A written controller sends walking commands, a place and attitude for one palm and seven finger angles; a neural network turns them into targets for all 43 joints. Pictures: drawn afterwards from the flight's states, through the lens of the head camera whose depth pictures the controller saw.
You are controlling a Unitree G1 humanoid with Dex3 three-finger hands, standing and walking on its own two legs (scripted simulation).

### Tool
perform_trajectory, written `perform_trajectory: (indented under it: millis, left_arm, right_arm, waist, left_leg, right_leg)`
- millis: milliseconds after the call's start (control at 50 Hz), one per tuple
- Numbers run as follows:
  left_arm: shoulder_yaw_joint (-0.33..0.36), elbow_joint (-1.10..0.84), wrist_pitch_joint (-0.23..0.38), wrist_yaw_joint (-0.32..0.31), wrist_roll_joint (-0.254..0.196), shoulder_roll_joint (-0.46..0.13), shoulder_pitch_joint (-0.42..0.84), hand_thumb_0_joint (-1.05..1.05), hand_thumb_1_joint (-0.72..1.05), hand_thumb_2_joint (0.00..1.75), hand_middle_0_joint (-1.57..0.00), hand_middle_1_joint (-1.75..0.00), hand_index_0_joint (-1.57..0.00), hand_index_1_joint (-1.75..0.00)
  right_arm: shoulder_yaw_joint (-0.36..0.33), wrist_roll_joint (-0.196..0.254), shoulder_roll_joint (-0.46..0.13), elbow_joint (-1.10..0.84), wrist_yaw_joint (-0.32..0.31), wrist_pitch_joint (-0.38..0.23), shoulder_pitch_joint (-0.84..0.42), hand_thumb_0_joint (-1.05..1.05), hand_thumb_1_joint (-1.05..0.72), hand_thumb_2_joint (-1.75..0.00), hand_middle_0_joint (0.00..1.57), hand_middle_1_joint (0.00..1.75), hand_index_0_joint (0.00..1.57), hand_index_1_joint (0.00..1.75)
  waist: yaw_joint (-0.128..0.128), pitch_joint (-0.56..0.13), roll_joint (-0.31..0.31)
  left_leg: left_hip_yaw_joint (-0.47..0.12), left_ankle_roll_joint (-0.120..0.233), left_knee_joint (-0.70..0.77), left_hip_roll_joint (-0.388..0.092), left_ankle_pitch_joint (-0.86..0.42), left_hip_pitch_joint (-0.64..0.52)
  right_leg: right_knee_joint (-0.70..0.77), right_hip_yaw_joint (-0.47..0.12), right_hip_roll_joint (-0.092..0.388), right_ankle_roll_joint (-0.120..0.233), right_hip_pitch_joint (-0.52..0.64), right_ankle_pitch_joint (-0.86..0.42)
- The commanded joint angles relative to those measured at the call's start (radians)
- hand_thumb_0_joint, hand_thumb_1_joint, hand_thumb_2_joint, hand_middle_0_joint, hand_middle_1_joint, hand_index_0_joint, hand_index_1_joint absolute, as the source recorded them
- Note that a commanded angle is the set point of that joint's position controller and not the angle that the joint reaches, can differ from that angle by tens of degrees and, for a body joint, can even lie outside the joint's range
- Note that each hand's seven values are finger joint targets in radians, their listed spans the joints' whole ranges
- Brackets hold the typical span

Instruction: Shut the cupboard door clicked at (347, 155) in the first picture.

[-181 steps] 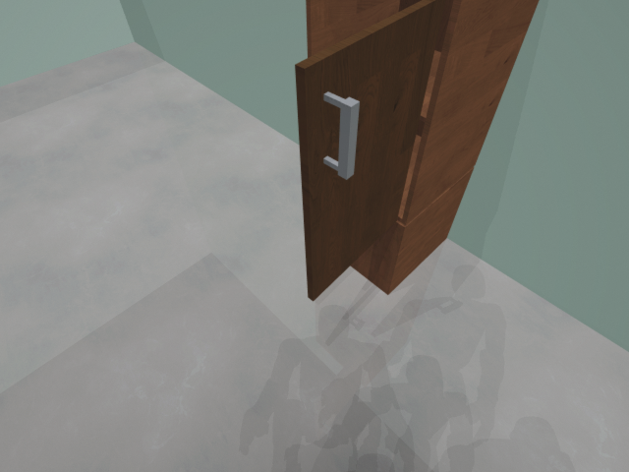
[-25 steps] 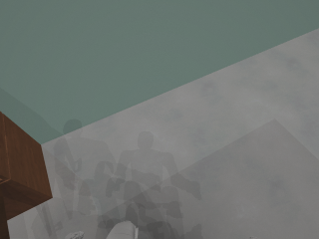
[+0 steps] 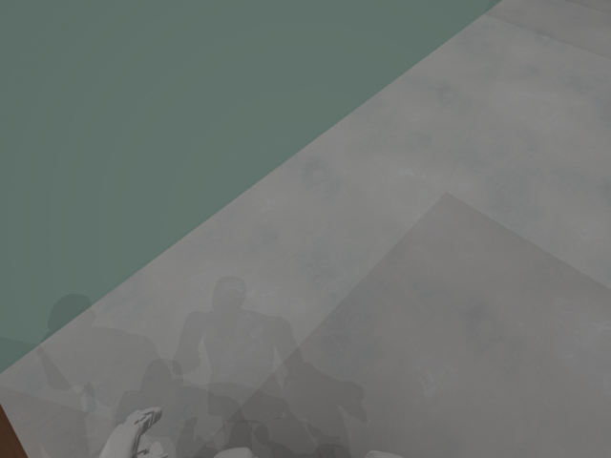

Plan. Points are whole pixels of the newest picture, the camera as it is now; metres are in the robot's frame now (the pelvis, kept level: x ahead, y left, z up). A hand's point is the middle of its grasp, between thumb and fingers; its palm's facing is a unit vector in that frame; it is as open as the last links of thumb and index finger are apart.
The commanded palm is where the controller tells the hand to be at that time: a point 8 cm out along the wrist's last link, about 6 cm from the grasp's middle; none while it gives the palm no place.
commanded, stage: walk around to get in front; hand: left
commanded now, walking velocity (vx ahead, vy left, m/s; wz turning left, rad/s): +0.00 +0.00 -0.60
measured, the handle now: out of the picture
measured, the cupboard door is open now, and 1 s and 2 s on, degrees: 93 93 93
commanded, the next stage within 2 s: walk to a spot facing it in 2.00 s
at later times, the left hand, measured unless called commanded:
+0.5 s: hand (206, 397) +0.21 +0.17 -0.14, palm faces -0.27 -0.94 -0.22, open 7.4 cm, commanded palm none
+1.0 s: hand (255, 353) +0.29 +0.11 -0.17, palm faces -0.50 -0.84 -0.18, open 7.4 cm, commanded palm none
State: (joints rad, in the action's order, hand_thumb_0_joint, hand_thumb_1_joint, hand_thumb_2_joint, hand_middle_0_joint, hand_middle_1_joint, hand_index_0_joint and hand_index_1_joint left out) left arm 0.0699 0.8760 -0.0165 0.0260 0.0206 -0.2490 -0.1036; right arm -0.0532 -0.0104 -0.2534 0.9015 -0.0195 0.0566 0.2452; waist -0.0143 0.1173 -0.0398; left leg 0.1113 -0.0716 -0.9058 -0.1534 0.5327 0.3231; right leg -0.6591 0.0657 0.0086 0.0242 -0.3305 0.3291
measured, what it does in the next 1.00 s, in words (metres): walks ahead, turning right: left foot, then right foot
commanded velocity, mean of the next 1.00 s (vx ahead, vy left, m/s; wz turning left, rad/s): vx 0.16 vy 0.00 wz -0.59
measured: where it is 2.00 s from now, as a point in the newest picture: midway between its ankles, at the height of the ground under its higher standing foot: (449, 353)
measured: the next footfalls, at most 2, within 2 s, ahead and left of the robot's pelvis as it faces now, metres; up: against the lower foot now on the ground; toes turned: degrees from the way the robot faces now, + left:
left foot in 0.26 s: +0.10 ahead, +0.14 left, +0.00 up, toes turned -5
right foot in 0.58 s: +0.06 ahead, -0.14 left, +0.00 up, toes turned -26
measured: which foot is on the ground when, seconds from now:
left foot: up 0.00-0.24, down 0.26-0.58, up 0.60-0.92, down 0.94-1.00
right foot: down 0.00-0.26, up 0.28-0.56, down 0.58-0.94, up 0.96-1.00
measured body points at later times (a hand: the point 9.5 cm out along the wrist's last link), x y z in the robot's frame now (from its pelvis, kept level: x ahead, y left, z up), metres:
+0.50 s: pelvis +0.05 +0.00 +0.02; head +0.11 -0.01 +0.46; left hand +0.22 +0.22 -0.13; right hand +0.04 -0.25 -0.12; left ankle +0.06 +0.14 -0.72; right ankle -0.01 -0.11 -0.67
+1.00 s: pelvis +0.18 -0.06 +0.01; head +0.22 -0.07 +0.45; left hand +0.31 +0.15 -0.15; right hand +0.14 -0.34 -0.11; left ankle +0.26 +0.03 -0.72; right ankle +0.02 -0.11 -0.68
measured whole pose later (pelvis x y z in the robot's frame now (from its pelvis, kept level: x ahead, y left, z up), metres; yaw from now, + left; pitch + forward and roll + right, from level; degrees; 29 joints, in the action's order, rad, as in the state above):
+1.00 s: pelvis +0.18 -0.06 +0.01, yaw -35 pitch +2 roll +0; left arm 0.08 1.01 -0.01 0.04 0.02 -0.23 -0.31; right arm -0.04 -0.03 -0.22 0.86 0.00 -0.06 0.15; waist 0.04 0.05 0.05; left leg 0.10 -0.01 -0.60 -0.05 0.28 0.34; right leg -0.90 -0.07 -0.02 0.02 -0.29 0.50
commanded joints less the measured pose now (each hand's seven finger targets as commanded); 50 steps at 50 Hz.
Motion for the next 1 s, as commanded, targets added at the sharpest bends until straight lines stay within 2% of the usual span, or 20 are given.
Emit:
perform_trajectory:
  millis: [0, 140, 200, 220, 240, 260, 280, 360, 460, 520, 560, 580, 600, 660, 800, 880, 900, 920, 940, 980]
  left_arm:
    - [0.048, -0.038, -0.002, -0.044, -0.001, -0.193, -0.086, 0.0, 0.9, 0.9, -0.2, -0.3, -0.2, -0.3]
    - [0.045, -0.042, 0.006, -0.037, 0.005, -0.185, -0.057, 0.0, 0.9, 0.9, -0.2, -0.3, -0.2, -0.3]
    - [0.042, -0.045, -0.002, -0.032, -0.007, -0.165, -0.017, 0.0, 0.9, 0.9, -0.2, -0.3, -0.2, -0.3]
    - [0.031, -0.056, -0.006, -0.028, -0.015, -0.114, -0.03, 0.0, 0.9, 0.9, -0.2, -0.3, -0.2, -0.3]
    - [0.02, -0.071, -0.009, -0.019, -0.023, -0.056, -0.062, 0.0, 0.9, 0.9, -0.2, -0.3, -0.2, -0.3]
    - [0.019, -0.08, -0.007, -0.02, -0.01, -0.09, -0.033, 0.0, 0.9, 0.9, -0.2, -0.3, -0.2, -0.3]
    - [0.027, -0.09, -0.008, -0.013, -0.007, -0.087, -0.024, 0.0, 0.9, 0.9, -0.2, -0.3, -0.2, -0.3]
    - [0.024, -0.065, -0.02, 0.012, 0.0, -0.045, -0.014, 0.0, 0.9, 0.9, -0.2, -0.3, -0.2, -0.3]
    - [0.015, -0.079, -0.012, 0.02, -0.002, -0.04, 0.01, 0.0, 0.9, 0.9, -0.2, -0.3, -0.2, -0.3]
    - [0.029, -0.039, -0.003, 0.017, 0.0, -0.076, -0.112, 0.0, 0.9, 0.9, -0.2, -0.3, -0.2, -0.3]
    - [0.073, 0.013, 0.016, -0.01, 0.002, -0.282, -0.279, 0.0, 0.9, 0.9, -0.2, -0.3, -0.2, -0.3]
    - [0.073, 0.012, 0.015, -0.027, -0.008, -0.28, -0.29, 0.0, 0.9, 0.9, -0.2, -0.3, -0.2, -0.3]
    - [0.061, -0.005, 0.016, -0.031, -0.009, -0.225, -0.216, 0.0, 0.9, 0.9, -0.2, -0.3, -0.2, -0.3]
    - [0.038, -0.023, 0.035, -0.033, -0.001, -0.15, -0.104, 0.0, 0.9, 0.9, -0.2, -0.3, -0.2, -0.3]
    - [0.048, 0.029, 0.056, -0.013, 0.003, -0.181, -0.193, 0.0, 0.9, 0.9, -0.2, -0.3, -0.2, -0.3]
    - [0.049, 0.023, 0.054, -0.009, -0.001, -0.156, -0.118, 0.0, 0.9, 0.9, -0.2, -0.3, -0.2, -0.3]
    - [0.036, 0.008, 0.055, -0.003, -0.007, -0.098, -0.111, 0.0, 0.9, 0.9, -0.2, -0.3, -0.2, -0.3]
    - [0.02, -0.012, 0.055, 0.009, -0.02, -0.034, -0.127, 0.0, 0.9, 0.9, -0.2, -0.3, -0.2, -0.3]
    - [0.022, -0.038, 0.058, 0.009, -0.007, -0.062, -0.06, 0.0, 0.9, 0.9, -0.2, -0.3, -0.2, -0.3]
    - [0.027, -0.033, 0.062, 0.021, 0.009, -0.058, -0.009, 0.0, 0.9, 0.9, -0.2, -0.3, -0.2, -0.3]
  right_arm:
    - [-0.023, 0.004, -0.089, -0.116, -0.003, -0.022, -0.102, 0.0, -0.9, -0.9, 0.2, 0.3, 0.2, 0.3]
    - [-0.015, 0.007, -0.046, -0.078, -0.002, -0.037, -0.043, 0.0, -0.9, -0.9, 0.2, 0.3, 0.2, 0.3]
    - [-0.019, 0.006, -0.071, -0.05, -0.013, -0.054, 0.051, 0.0, -0.9, -0.9, 0.2, 0.3, 0.2, 0.3]
    - [-0.028, -0.004, -0.137, -0.042, -0.018, -0.065, 0.081, 0.0, -0.9, -0.9, 0.2, 0.3, 0.2, 0.3]
    - [-0.048, -0.019, -0.238, -0.052, -0.021, -0.072, 0.104, 0.0, -0.9, -0.9, 0.2, 0.3, 0.2, 0.3]
    - [-0.046, -0.022, -0.24, -0.06, -0.022, -0.066, 0.114, 0.0, -0.9, -0.9, 0.2, 0.3, 0.2, 0.3]
    - [-0.039, -0.029, -0.223, -0.086, -0.024, -0.065, 0.071, 0.0, -0.9, -0.9, 0.2, 0.3, 0.2, 0.3]
    - [-0.022, -0.028, -0.153, -0.088, -0.028, -0.067, 0.017, 0.0, -0.9, -0.9, 0.2, 0.3, 0.2, 0.3]
    - [-0.042, -0.026, -0.181, -0.072, -0.014, -0.057, 0.053, 0.0, -0.9, -0.9, 0.2, 0.3, 0.2, 0.3]
    - [-0.047, -0.018, -0.184, -0.082, -0.004, -0.046, 0.01, 0.0, -0.9, -0.9, 0.2, 0.3, 0.2, 0.3]
    - [-0.017, -0.004, -0.062, -0.171, 0.012, -0.04, -0.117, 0.0, -0.9, -0.9, 0.2, 0.3, 0.2, 0.3]
    - [-0.014, -0.005, -0.101, -0.175, 0.01, -0.034, -0.149, 0.0, -0.9, -0.9, 0.2, 0.3, 0.2, 0.3]
    - [-0.024, -0.002, -0.105, -0.159, 0.017, -0.035, -0.16, 0.0, -0.9, -0.9, 0.2, 0.3, 0.2, 0.3]
    - [-0.033, -0.016, -0.098, -0.112, 0.028, -0.043, -0.127, 0.0, -0.9, -0.9, 0.2, 0.3, 0.2, 0.3]
    - [-0.019, -0.007, -0.045, -0.115, 0.033, -0.081, -0.157, 0.0, -0.9, -0.9, 0.2, 0.3, 0.2, 0.3]
    - [-0.025, -0.005, -0.082, -0.07, 0.015, -0.111, -0.018, 0.0, -0.9, -0.9, 0.2, 0.3, 0.2, 0.3]
    - [-0.04, -0.014, -0.153, -0.029, 0.001, -0.121, 0.099, 0.0, -0.9, -0.9, 0.2, 0.3, 0.2, 0.3]
    - [-0.065, -0.037, -0.272, -0.008, -0.007, -0.128, 0.226, 0.0, -0.9, -0.9, 0.2, 0.3, 0.2, 0.3]
    - [-0.054, -0.035, -0.258, -0.009, -0.011, -0.116, 0.259, 0.0, -0.9, -0.9, 0.2, 0.3, 0.2, 0.3]
    - [-0.033, -0.035, -0.171, -0.043, -0.002, -0.119, 0.152, 0.0, -0.9, -0.9, 0.2, 0.3, 0.2, 0.3]
  waist:
    - [0.055, -0.116, 0.274]
    - [0.018, -0.19, 0.178]
    - [-0.036, -0.203, 0.165]
    - [-0.041, -0.22, 0.003]
    - [-0.039, -0.236, -0.281]
    - [-0.053, -0.231, -0.214]
    - [-0.033, -0.184, -0.12]
    - [0.0, -0.131, -0.205]
    - [-0.027, -0.176, -0.199]
    - [0.044, -0.206, -0.084]
    - [0.152, -0.186, 0.426]
    - [0.16, -0.165, 0.349]
    - [0.121, -0.089, 0.276]
    - [0.041, -0.085, 0.251]
    - [0.066, -0.126, 0.184]
    - [-0.026, -0.133, 0.157]
    - [-0.08, -0.175, -0.007]
    - [-0.121, -0.261, -0.332]
    - [-0.133, -0.221, -0.231]
    - [-0.076, -0.076, -0.071]
  left_leg:
    - [-0.107, -0.006, -0.266, 0.025, -0.015, 0.268]
    - [-0.046, -0.016, 0.153, 0.115, -0.127, 0.058]
    - [-0.038, -0.001, 0.429, 0.112, -0.336, -0.148]
    - [-0.182, 0.046, 0.542, -0.025, -0.415, -0.268]
    - [-0.464, 0.176, 0.593, -0.304, -0.608, -0.338]
    - [-0.474, 0.257, 0.572, -0.381, -0.693, -0.293]
    - [-0.424, 0.281, 0.582, -0.37, -0.685, -0.204]
    - [-0.096, 0.17, 0.499, -0.183, -0.942, -0.247]
    - [-0.012, 0.147, 0.447, -0.193, -0.833, -0.266]
    - [0.048, 0.075, 0.29, -0.155, -0.516, -0.111]
    - [0.061, -0.014, -0.184, 0.072, 0.18, 0.367]
    - [-0.092, 0.001, -0.269, 0.036, 0.124, 0.432]
    - [-0.119, 0.004, -0.291, 0.009, 0.009, 0.432]
    - [-0.101, -0.013, -0.202, 0.015, -0.148, 0.296]
    - [-0.032, -0.017, 0.174, 0.113, -0.18, 0.178]
    - [-0.023, 0.004, 0.458, 0.127, -0.304, -0.167]
    - [-0.14, 0.039, 0.52, 0.022, -0.23, -0.388]
    - [-0.533, 0.158, 0.616, -0.308, -0.106, -0.542]
    - [-0.637, 0.238, 0.683, -0.396, -0.069, -0.46]
    - [-0.48, 0.224, 0.685, -0.319, -0.205, -0.282]
  right_leg:
    - [0.322, -0.384, 0.283, 0.181, 0.181, -0.375]
    - [0.227, -0.325, 0.198, 0.15, 0.165, -0.549]
    - [0.144, -0.304, 0.141, 0.068, 0.063, -0.467]
    - [0.04, -0.246, 0.051, 0.011, -0.065, -0.279]
    - [-0.209, -0.097, -0.064, -0.053, -0.228, 0.209]
    - [-0.425, -0.116, -0.022, -0.052, -0.218, 0.331]
    - [-0.516, -0.115, 0.013, -0.061, -0.219, 0.296]
    - [-0.464, -0.036, 0.029, -0.082, -0.24, 0.175]
    - [-0.113, 0.049, 0.002, -0.062, -0.077, 0.131]
    - [0.174, 0.064, -0.011, -0.032, 0.197, -0.09]
    - [0.4, -0.578, 0.397, 0.157, 0.417, -0.149]
    - [0.424, -0.588, 0.413, 0.213, 0.392, -0.018]
    - [0.465, -0.544, 0.361, 0.198, 0.276, 0.222]
    - [0.429, -0.365, 0.248, 0.147, 0.159, -0.005]
    - [0.357, -0.358, 0.198, 0.163, 0.257, -0.206]
    - [0.224, -0.334, 0.137, 0.102, 0.059, -0.17]
    - [0.037, -0.268, 0.048, 0.059, -0.104, -0.128]
    - [-0.319, -0.077, -0.081, -0.01, -0.322, 0.236]
    - [-0.517, -0.123, -0.022, -0.001, -0.373, 0.268]
    - [-0.619, -0.113, 0.062, -0.014, -0.408, 0.113]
